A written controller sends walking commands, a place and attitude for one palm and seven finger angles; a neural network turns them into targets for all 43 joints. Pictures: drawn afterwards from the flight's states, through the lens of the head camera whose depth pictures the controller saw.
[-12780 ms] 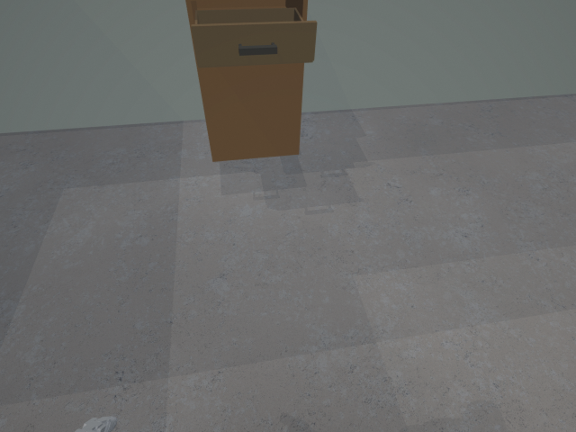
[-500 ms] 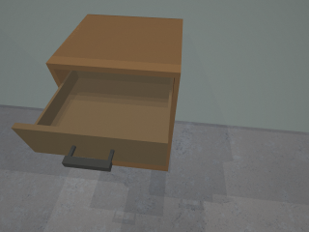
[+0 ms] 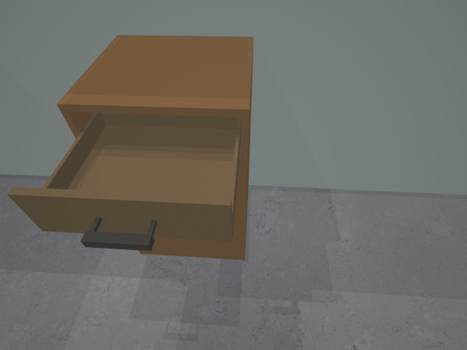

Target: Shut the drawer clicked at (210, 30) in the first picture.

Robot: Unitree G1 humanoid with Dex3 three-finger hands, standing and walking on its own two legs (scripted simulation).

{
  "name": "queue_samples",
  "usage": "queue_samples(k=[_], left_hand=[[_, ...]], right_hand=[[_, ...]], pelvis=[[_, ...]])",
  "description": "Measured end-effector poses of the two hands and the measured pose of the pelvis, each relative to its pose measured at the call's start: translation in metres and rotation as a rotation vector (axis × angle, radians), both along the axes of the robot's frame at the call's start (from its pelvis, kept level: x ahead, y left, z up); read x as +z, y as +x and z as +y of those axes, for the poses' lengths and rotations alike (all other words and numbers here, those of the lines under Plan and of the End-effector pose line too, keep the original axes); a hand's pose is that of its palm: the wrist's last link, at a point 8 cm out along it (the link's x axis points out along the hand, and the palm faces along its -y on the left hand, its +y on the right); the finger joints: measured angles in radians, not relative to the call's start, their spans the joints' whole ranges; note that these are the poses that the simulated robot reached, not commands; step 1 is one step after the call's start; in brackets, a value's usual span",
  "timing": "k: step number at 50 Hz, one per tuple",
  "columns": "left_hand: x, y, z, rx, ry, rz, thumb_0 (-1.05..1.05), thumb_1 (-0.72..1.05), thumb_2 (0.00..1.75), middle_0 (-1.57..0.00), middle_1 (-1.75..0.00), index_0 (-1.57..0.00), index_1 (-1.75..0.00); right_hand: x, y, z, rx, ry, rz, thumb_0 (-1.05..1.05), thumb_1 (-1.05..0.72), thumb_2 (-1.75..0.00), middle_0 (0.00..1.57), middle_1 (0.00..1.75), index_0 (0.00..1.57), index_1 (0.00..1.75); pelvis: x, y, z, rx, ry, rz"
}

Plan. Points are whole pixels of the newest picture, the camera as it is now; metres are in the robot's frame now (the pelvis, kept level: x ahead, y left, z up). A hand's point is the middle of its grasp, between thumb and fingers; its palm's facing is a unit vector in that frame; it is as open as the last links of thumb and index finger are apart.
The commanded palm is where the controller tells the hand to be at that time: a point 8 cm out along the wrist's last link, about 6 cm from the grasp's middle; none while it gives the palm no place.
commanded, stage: come to a stop and stand still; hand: left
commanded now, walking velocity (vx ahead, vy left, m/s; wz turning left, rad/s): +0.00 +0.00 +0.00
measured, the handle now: (121, 231) +0.35 +0.25 -0.03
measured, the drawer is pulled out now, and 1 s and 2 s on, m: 0.28 0.28 0.28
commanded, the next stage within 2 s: look again from close up in 0.36 s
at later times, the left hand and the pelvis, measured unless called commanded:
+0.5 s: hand out of the picture -0.02 +0.15 -0.17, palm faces +0.02 -0.99 -0.15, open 7.4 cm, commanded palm none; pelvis +0.00 +0.00 +0.01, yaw +0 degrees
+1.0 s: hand out of the picture -0.02 +0.18 -0.17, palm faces +0.03 -0.99 -0.15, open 7.4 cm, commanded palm none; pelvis +0.00 +0.02 +0.01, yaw +0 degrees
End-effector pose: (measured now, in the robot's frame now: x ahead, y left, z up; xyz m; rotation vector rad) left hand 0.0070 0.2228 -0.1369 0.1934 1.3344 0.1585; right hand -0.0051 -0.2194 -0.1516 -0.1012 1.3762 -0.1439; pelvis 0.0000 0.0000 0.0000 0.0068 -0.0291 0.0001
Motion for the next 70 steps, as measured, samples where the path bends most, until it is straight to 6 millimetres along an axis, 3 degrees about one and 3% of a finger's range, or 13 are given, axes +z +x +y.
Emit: queue_samples(k=[8,21,37,54,57,59,61,64,66,68,70], left_hand=[[-0.004,-0.022,-0.016,0.017,-0.040,0.018,0.01,0.91,0.89,-0.20,-0.30,-0.20,-0.30],[-0.005,-0.031,-0.023,0.030,-0.074,0.059,0.01,0.90,0.89,-0.20,-0.30,-0.20,-0.30],[-0.006,-0.021,-0.009,0.032,-0.077,0.047,0.01,0.91,0.89,-0.20,-0.30,-0.20,-0.30],[-0.007,-0.032,0.008,0.030,-0.076,0.067,0.00,0.90,0.89,-0.20,-0.30,-0.20,-0.30],[0.022,0.001,0.033,0.087,0.002,-0.152,0.05,0.96,0.89,-0.21,-0.31,-0.21,-0.31],[0.054,0.036,0.051,0.089,0.066,-0.370,0.07,0.98,0.89,-0.22,-0.32,-0.22,-0.32],[0.089,0.076,0.053,0.065,0.074,-0.598,0.07,0.98,0.89,-0.23,-0.34,-0.23,-0.34],[0.139,0.134,0.031,-0.023,0.012,-0.951,0.05,0.97,0.89,-0.26,-0.38,-0.26,-0.38],[0.158,0.163,0.008,-0.070,-0.095,-1.159,0.04,0.95,0.89,-0.29,-0.42,-0.29,-0.42],[0.163,0.175,-0.014,-0.114,-0.226,-1.303,0.03,0.94,0.89,-0.32,-0.45,-0.33,-0.45],[0.155,0.172,-0.030,-0.169,-0.318,-1.372,0.02,0.93,0.89,-0.36,-0.49,-0.37,-0.49]], right_hand=[[0.008,-0.008,-0.010,0.017,-0.015,-0.001,0.00,-0.92,-0.90,0.19,0.30,0.20,0.29],[0.012,-0.024,0.008,0.019,0.011,0.076,0.00,-0.91,-0.90,0.20,0.30,0.20,0.29],[0.013,-0.008,0.024,0.018,-0.003,0.046,0.01,-0.92,-0.90,0.20,0.30,0.20,0.29],[0.015,-0.010,0.038,0.022,-0.010,0.038,0.00,-0.92,-0.90,0.20,0.30,0.20,0.29],[0.021,0.001,0.029,0.022,-0.053,-0.115,0.02,-0.93,-0.90,0.20,0.30,0.20,0.29],[0.025,0.016,0.021,0.020,-0.071,-0.251,0.02,-0.93,-0.89,0.20,0.30,0.20,0.29],[0.029,0.038,0.014,0.038,-0.088,-0.381,0.02,-0.93,-0.90,0.20,0.30,0.20,0.29],[0.040,0.076,0.005,0.080,-0.116,-0.572,0.02,-0.93,-0.90,0.20,0.30,0.20,0.29],[0.051,0.100,0.000,0.102,-0.133,-0.681,0.02,-0.92,-0.90,0.20,0.30,0.20,0.29],[0.064,0.121,-0.003,0.126,-0.142,-0.767,0.01,-0.92,-0.90,0.20,0.30,0.20,0.29],[0.076,0.140,-0.006,0.162,-0.150,-0.831,0.01,-0.92,-0.90,0.20,0.30,0.20,0.29]], pelvis=[[0.003,-0.007,-0.008,0.004,-0.002,-0.001],[0.007,-0.003,-0.006,0.002,-0.004,0.013],[0.008,0.006,0.010,-0.005,-0.005,0.000],[0.008,0.002,0.028,-0.006,-0.012,0.000],[0.005,-0.003,0.031,-0.007,-0.004,0.003],[0.002,-0.005,0.033,0.008,0.003,0.012],[0.000,-0.010,0.036,0.026,-0.001,0.017],[-0.007,-0.019,0.038,0.042,-0.007,0.044],[-0.015,-0.025,0.036,0.035,-0.005,0.079],[-0.023,-0.030,0.032,0.018,-0.001,0.111],[-0.031,-0.033,0.026,0.007,0.002,0.132]])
